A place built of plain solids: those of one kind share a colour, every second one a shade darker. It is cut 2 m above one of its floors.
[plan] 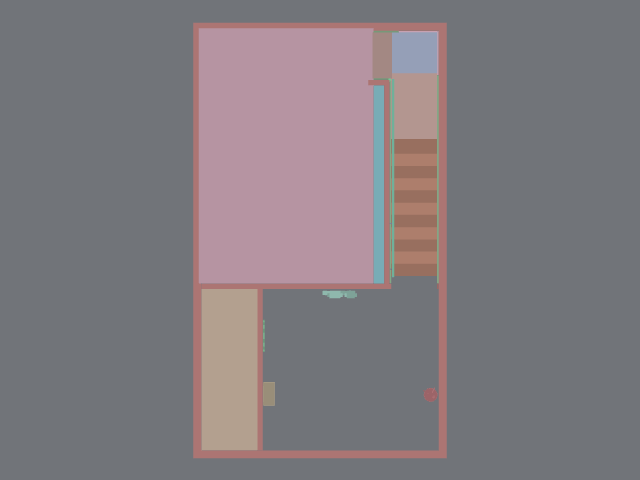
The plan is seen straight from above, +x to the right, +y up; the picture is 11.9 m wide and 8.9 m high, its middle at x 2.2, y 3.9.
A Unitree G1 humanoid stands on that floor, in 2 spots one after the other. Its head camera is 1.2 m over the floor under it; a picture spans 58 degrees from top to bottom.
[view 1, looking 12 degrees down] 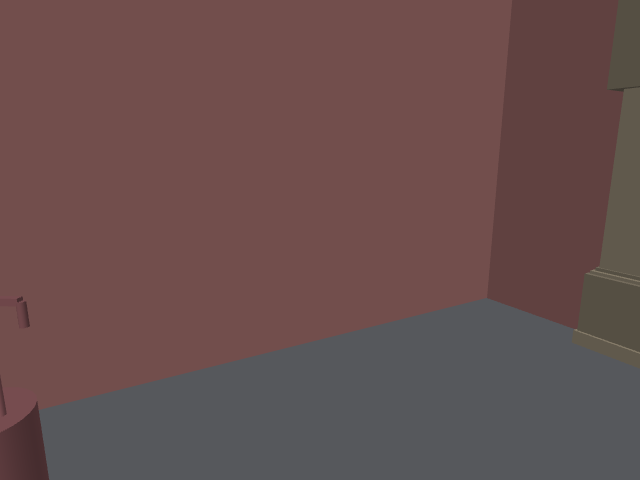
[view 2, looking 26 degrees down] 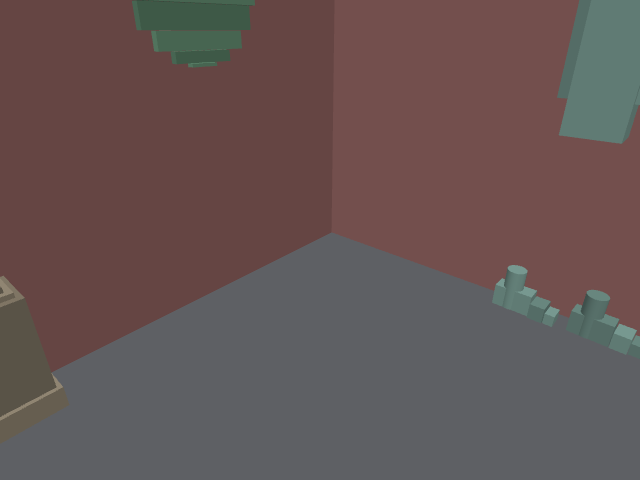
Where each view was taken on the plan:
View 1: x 4.00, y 2.23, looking -120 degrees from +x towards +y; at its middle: wall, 2.64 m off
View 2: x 2.77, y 1.00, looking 131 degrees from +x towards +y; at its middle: ground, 2.74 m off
